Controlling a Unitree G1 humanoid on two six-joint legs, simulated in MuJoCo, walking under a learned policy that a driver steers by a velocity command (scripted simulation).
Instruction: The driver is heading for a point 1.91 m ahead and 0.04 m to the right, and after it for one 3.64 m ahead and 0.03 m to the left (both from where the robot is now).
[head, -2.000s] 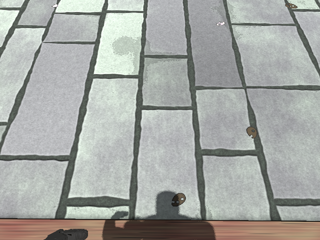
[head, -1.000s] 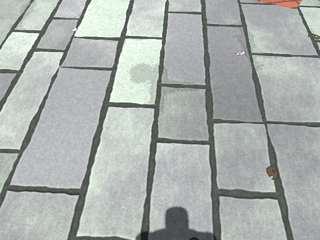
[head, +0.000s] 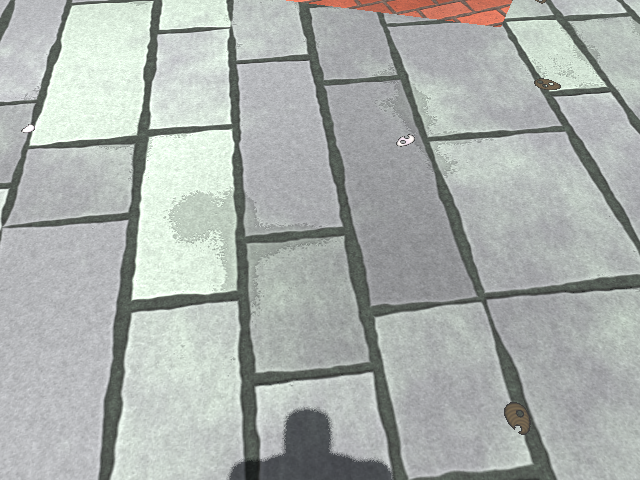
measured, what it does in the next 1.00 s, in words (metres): goes down: right foot 0.13 m lower, then left foot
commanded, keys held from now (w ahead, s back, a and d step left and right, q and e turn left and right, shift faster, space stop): e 0.16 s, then no key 0.84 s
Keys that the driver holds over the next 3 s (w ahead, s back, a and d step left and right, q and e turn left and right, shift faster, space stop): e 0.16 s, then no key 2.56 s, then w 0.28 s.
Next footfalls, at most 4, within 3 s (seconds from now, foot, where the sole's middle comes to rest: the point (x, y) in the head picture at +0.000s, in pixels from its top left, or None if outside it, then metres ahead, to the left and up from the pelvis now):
0.32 right None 0.27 -0.17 -0.90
0.68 left None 0.33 0.07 -0.90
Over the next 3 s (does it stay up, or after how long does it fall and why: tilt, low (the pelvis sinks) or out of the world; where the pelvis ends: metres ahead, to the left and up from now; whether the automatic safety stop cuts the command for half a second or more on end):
stays up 0.33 -0.04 -0.13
